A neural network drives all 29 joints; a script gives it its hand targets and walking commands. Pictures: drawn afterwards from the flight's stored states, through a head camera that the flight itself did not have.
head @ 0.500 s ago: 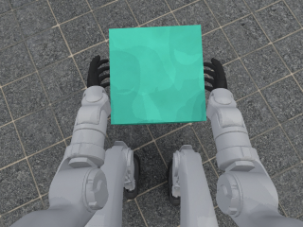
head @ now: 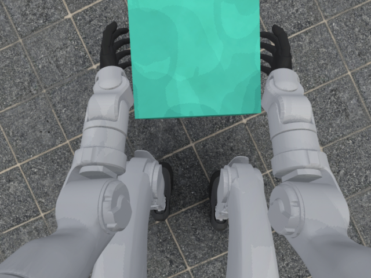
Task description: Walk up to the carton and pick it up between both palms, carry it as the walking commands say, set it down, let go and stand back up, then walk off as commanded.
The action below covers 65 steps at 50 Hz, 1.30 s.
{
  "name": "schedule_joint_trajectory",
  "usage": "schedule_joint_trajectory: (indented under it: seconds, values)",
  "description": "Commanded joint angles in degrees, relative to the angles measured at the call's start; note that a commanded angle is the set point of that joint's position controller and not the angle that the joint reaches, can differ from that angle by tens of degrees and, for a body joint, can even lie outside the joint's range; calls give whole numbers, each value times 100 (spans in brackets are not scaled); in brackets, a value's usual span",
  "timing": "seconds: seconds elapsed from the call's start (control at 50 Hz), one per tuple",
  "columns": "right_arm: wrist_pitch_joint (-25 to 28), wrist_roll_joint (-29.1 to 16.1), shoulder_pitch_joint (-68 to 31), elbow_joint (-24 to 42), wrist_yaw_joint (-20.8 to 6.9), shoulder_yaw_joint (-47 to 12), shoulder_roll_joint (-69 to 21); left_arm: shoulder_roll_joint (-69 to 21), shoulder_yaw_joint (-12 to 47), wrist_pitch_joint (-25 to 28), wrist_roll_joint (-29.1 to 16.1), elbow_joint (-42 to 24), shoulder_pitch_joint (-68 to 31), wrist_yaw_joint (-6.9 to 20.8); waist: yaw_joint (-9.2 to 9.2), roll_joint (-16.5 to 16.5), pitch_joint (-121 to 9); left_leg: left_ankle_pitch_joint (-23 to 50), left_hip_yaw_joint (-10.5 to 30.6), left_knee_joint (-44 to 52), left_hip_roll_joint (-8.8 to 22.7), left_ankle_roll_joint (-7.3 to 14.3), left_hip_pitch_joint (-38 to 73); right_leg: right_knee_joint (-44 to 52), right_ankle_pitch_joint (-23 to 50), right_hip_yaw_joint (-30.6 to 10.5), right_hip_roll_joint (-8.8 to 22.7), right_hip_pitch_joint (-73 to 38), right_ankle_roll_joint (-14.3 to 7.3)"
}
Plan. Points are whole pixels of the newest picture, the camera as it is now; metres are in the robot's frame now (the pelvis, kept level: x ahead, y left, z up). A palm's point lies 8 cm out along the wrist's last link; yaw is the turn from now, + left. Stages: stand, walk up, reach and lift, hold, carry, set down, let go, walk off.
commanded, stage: set down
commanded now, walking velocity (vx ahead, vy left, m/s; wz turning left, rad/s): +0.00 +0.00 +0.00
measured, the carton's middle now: (194, 61) +0.53 -0.01 -0.20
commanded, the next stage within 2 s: none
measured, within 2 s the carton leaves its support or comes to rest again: neither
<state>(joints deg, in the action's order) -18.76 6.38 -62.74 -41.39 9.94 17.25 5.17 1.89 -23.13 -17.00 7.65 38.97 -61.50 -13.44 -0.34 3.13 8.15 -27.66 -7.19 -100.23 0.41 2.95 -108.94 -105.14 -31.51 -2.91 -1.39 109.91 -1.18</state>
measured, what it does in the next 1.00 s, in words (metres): lowers itself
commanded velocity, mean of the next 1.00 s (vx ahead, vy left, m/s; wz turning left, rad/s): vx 0.00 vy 0.00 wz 0.00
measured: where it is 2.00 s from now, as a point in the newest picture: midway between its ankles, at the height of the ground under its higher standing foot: (190, 205)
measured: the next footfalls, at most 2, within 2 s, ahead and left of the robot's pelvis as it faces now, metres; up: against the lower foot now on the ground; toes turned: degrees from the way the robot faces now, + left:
none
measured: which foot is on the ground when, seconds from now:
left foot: down 0.00-1.00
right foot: down 0.00-1.00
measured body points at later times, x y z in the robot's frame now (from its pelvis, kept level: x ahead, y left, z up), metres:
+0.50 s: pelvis -0.02 +0.00 -0.06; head +0.34 -0.01 +0.20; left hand +0.53 +0.15 -0.20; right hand +0.53 -0.16 -0.21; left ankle +0.13 +0.10 -0.46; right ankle +0.10 -0.11 -0.46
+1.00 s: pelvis +0.00 +0.00 -0.09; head +0.39 -0.01 +0.13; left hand +0.58 +0.16 -0.27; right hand +0.55 -0.16 -0.30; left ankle +0.13 +0.10 -0.46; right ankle +0.10 -0.11 -0.46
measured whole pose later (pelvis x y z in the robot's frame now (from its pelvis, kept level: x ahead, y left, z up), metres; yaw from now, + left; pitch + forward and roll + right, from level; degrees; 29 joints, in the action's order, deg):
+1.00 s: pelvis +0.00 +0.00 -0.09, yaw +1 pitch +32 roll +4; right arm -16.0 -2.5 -83.2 -53.1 7.3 10.4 17.2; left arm 13.4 -21.4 -13.7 2.1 52.3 -87.3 -7.9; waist -0.4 2.5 30.0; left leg -32.7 -7.1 -119.8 -0.1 3.2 -119.2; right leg -124.8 -37.7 -2.5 -1.4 119.0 -1.1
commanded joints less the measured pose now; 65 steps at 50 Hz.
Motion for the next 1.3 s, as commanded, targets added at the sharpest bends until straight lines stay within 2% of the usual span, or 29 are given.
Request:
schedule_joint_trajectory:
  seconds: [0.0, 0.04, 0.06, 0.08, 0.1, 0.14, 0.2, 0.24, 0.26, 0.32, 0.42, 0.46, 0.52, 0.58, 0.64, 0.7, 0.72, 0.76, 0.82, 0.88, 0.94, 1.0, 1.06, 1.08, 1.1, 1.12, 1.16, 1.18, 1.28]
  values:
    - [514, -1405, -4843, 1960, -1592, -3359, -5202, -4521, 3777, 301, -1691, -1256, -4745, 2314, 122, 270, -10342, 2207, 726, 105, -1025, -120, 3355, 647, 2660, 200, -711, -3999, 221]
    - [517, -1405, -4795, 1801, -1554, -3259, -4944, -4377, 3874, 286, -1776, -1295, -4901, 2223, -52, 223, -10410, 2226, 737, 21, -999, -172, 3616, 534, 2595, 294, -695, -3834, 203]
    - [496, -1473, -4858, 1751, -1538, -3256, -4983, -4346, 3835, 296, -1738, -1385, -5028, 2174, 40, 146, -10501, 2219, 686, -19, -995, -168, 3743, 518, 2510, 253, -698, -3859, 187]
    - [483, -1492, -4891, 1773, -1506, -3223, -4799, -4248, 3942, 260, -1774, -1417, -5149, 2121, -77, 69, -10686, 2232, 710, -103, -995, -190, 3883, 452, 2523, 266, -670, -3899, 164]
    - [476, -1658, -5030, 2042, -1464, -3429, -4732, -4099, 4034, 273, -1777, -1792, -5350, 2052, 33, -36, -11323, 2400, 667, -200, -975, -214, 4188, 340, 2704, 252, -688, -4235, 170]
    - [458, -1877, -5304, 2486, -1383, -3664, -4442, -3934, 4118, 199, -1924, -1890, -5357, 1948, -31, 106, -12143, 2595, 675, -383, -976, -202, 4714, 170, 2861, 350, -678, -4670, 195]
    - [312, -1945, -5476, 2439, -1224, -3637, -4008, -3592, 4109, 42, -2017, -1963, -5577, 1840, -139, 88, -12708, 2460, 604, -585, -942, -221, 5067, 51, 2709, 358, -594, -5068, 156]
    - [179, -2132, -5539, 2478, -1125, -3765, -3891, -3354, 4163, -57, -2004, -2257, -5710, 1721, -41, 64, -13277, 2387, 524, -692, -895, -223, 5399, 6, 2715, 340, -566, -5571, 188]
    - [149, -2328, -5859, 3044, -1080, -3891, -3769, -3367, 4304, -129, -2140, -2585, -5794, 1657, -38, 50, -13341, 2761, 567, -742, -867, -203, 5653, -129, 2969, 386, -592, -5598, 176]
    - [226, -2188, -6388, 2521, -1089, -3647, -3708, -3506, 3991, -133, -2068, -1727, -5938, 1659, 69, 60, -11302, 2136, 621, -672, -855, -147, 4595, -2, 2266, 248, -516, -4626, 81]
    - [457, -1693, -6221, 1051, -1329, -2872, -3922, -3890, 3505, 37, -1704, -86, -5654, 1880, -108, 185, -9093, 1271, 754, -629, -819, -81, 3348, -66, 1572, 338, -491, -3291, 65]
    - [510, -1543, -5950, 455, -1463, -2541, -4030, -3747, 3233, 125, -1425, 159, -5656, 2040, -18, 163, -8235, 968, 691, -671, -780, -37, 2806, -41, 1321, 317, -505, -2922, 83]
    - [556, -1216, -5516, -137, -1697, -2072, -4104, -3787, 3019, 228, -1260, 177, -5821, 2220, -187, 53, -7517, 807, 699, -680, -777, -55, 2509, -127, 1205, 441, -518, -2464, 46]
    - [625, -1259, -5837, 68, -1772, -2238, -4071, -3780, 2871, 261, -1208, 461, -5700, 2319, -20, 142, -7521, 997, 605, -891, -810, -22, 2427, -247, 1386, 414, -505, -2666, 52]
    - [689, -1537, -6321, 668, -1783, -2515, -3926, -3506, 2999, 331, -1381, 1, -6071, 2314, 119, 186, -8123, 1508, 584, -1024, -808, 16, 2675, -454, 1872, 404, -522, -2985, 66]
    - [805, -1686, -6582, 919, -1717, -2671, -3651, -3412, 3128, 394, -1519, -57, -6119, 2262, 55, 104, -8400, 1827, 585, -1213, -814, 4, 2774, -629, 2246, 378, -518, -3165, 54]
    - [859, -1720, -6770, 1134, -1671, -2760, -3565, -3442, 3216, 403, -1640, 33, -6068, 2244, -44, 169, -8648, 2018, 613, -1310, -827, -6, 2878, -695, 2461, 396, -505, -3327, 67]
    - [962, -1841, -7111, 1326, -1611, -2873, -3319, -3635, 3168, 351, -1691, 529, -5678, 2231, 2, 110, -8446, 2114, 621, -1377, -814, -2, 2773, -775, 2567, 359, -460, -3300, 24]
    - [1057, -1761, -6909, 1046, -1590, -2760, -3206, -3702, 2897, 339, -1589, 1065, -5219, 2273, -60, 176, -7665, 2071, 693, -1492, -844, 19, 2465, -798, 2453, 383, -460, -2939, 42]
    - [1065, -1702, -6460, 442, -1671, -2566, -3171, -3672, 2614, 323, -1359, 1533, -4807, 2365, 34, 54, -6551, 1929, 748, -1495, -825, 32, 2109, -892, 2269, 393, -464, -2388, 31]
    - [1069, -1671, -6336, 241, -1761, -2512, -3132, -3841, 2531, 345, -1254, 1536, -4789, 2427, -27, 26, -6241, 1944, 751, -1661, -836, 28, 2040, -952, 2220, 383, -460, -2180, 10]
    - [1202, -1982, -6608, 780, -1760, -2738, -3064, -3770, 2789, 442, -1465, 985, -5027, 2364, 24, -131, -6956, 2759, 891, -1904, -819, 19, 2702, -1272, 2799, 406, -483, -2194, -11]
    - [1235, -2050, -6608, 483, -1753, -2764, -2819, -3808, 2824, 441, -1630, 1301, -4943, 2304, -167, -190, -6538, 3037, 1062, -2124, -802, 17, 3217, -1278, 2523, 503, -401, -1307, -20]
    - [1258, -2020, -6658, 661, -1740, -2748, -2797, -3836, 2820, 471, -1702, 1095, -5061, 2284, -356, -89, -6783, 3144, 1090, -2207, -804, 36, 3333, -1307, 2633, 529, -412, -1455, -4]
    - [1272, -2176, -6761, 818, -1737, -2872, -2883, -3782, 2811, 457, -1644, 1243, -4932, 2278, -153, -52, -6893, 3128, 1023, -2266, -770, 23, 3307, -1349, 2730, 480, -408, -1601, 13]
    - [1302, -2105, -6826, 951, -1696, -2848, -2772, -3777, 2805, 469, -1737, 1211, -4984, 2275, -361, 159, -7136, 3161, 1070, -2320, -783, 36, 3310, -1425, 2861, 535, -412, -1848, 15]
    - [1315, -2288, -6780, 1129, -1655, -2967, -2994, -3753, 2849, 481, -1860, 1145, -4895, 2256, -286, 353, -7564, 3329, 1022, -2321, -806, 92, 3180, -1548, 3379, 512, -439, -2552, 48]
    - [1302, -2362, -6703, 1023, -1638, -2984, -3028, -3764, 2848, 468, -1828, 1285, -4789, 2268, -164, 264, -7455, 3214, 931, -2372, -813, 74, 2997, -1519, 3372, 468, -435, -2544, 37]
    - [1233, -2258, -6768, 969, -1640, -2938, -3087, -3912, 2655, 405, -1769, 1563, -4636, 2370, -109, 451, -6729, 2743, 899, -2346, -825, 73, 2340, -1546, 3131, 418, -431, -2559, 17]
